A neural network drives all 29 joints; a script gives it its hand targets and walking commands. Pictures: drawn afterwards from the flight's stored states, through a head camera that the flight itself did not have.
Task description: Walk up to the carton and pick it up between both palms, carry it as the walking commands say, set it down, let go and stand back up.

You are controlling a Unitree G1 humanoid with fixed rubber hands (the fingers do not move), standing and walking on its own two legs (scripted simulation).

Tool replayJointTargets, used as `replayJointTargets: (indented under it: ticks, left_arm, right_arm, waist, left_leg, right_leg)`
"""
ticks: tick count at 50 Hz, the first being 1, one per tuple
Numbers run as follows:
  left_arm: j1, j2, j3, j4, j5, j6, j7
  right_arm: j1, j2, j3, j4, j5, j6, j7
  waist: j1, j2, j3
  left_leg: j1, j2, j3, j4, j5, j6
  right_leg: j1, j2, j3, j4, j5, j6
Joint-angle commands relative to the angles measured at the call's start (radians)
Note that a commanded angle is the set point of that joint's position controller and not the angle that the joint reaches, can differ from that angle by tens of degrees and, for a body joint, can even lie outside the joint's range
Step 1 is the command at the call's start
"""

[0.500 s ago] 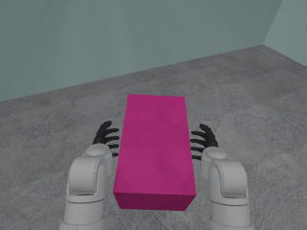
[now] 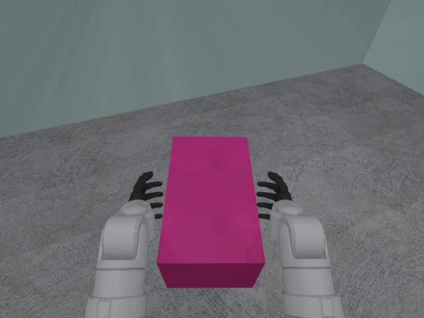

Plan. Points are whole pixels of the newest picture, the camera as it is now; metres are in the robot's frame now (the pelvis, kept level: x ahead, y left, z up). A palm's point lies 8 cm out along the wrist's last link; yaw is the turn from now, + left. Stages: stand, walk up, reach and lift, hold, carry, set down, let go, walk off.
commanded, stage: carry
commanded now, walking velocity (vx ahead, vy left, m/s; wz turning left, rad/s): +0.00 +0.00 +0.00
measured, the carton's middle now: (210, 206) +0.36 +0.00 +0.00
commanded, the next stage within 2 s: hold in 1.70 s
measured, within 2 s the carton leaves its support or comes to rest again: neither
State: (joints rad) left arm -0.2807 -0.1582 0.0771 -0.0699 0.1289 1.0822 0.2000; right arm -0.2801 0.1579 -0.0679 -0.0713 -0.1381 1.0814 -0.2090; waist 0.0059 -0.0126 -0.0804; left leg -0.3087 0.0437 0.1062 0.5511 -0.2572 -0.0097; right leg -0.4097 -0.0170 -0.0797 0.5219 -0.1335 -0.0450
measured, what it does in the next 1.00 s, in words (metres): shifts its weight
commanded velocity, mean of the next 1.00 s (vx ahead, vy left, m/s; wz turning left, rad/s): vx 0.00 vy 0.00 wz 0.00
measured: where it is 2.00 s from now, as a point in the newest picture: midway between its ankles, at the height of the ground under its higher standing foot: outside the picture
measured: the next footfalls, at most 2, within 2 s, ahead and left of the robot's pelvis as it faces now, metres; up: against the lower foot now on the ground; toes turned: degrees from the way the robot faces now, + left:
none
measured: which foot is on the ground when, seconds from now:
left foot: down 0.00-1.00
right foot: down 0.00-1.00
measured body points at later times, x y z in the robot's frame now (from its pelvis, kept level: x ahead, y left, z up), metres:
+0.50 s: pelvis +0.02 +0.03 +0.00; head +0.00 +0.03 +0.45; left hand +0.32 +0.16 +0.06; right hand +0.32 -0.11 +0.06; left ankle +0.02 +0.13 -0.73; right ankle +0.09 -0.09 -0.73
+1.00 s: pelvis +0.04 +0.04 +0.00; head +0.02 +0.04 +0.45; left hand +0.34 +0.17 +0.06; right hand +0.34 -0.09 +0.06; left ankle +0.02 +0.13 -0.73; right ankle +0.09 -0.09 -0.73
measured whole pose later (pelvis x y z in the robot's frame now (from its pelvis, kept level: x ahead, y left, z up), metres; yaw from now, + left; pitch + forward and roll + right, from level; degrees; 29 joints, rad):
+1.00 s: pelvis +0.04 +0.04 +0.00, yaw +0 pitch +1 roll +0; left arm -0.24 -0.15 0.06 0.03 0.16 0.93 0.15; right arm -0.23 0.15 -0.08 0.02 -0.16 0.92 -0.15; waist 0.01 -0.01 -0.08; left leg -0.26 0.01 0.12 0.57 -0.33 0.04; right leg -0.36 -0.05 -0.07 0.54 -0.20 0.02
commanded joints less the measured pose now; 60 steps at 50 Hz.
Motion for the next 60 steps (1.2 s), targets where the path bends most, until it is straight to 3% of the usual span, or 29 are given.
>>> replayJointTargets:
  ticks: [1, 20, 60]
  left_arm:
    - [-0.352, -0.973, -0.448, -0.101, -0.282, -0.055, -0.214]
    - [-0.337, -0.920, -0.425, 0.026, -0.226, -0.178, -0.242]
    - [-0.323, -0.926, -0.478, -0.012, -0.225, -0.194, -0.257]
  right_arm:
    - [-0.348, 0.963, 0.448, -0.104, 0.287, -0.058, 0.218]
    - [-0.343, 0.880, 0.403, 0.008, 0.227, -0.183, 0.252]
    - [-0.330, 0.896, 0.439, -0.017, 0.229, -0.201, 0.274]
  waist:
    - [0.000, 0.001, -0.224]
    - [0.000, 0.008, -0.240]
    - [0.001, 0.019, -0.243]
  left_leg:
    - [0.006, 0.079, -0.095, -0.123, -0.085, 0.025]
    - [0.034, 0.094, -0.106, -0.114, 0.032, 0.036]
    - [0.061, 0.105, -0.095, -0.100, 0.171, 0.045]
  right_leg:
    - [0.148, -0.113, 0.150, -0.113, -0.174, 0.009]
    - [0.201, -0.119, 0.113, -0.040, 0.062, 0.020]
    - [0.227, -0.112, 0.089, -0.009, 0.122, 0.032]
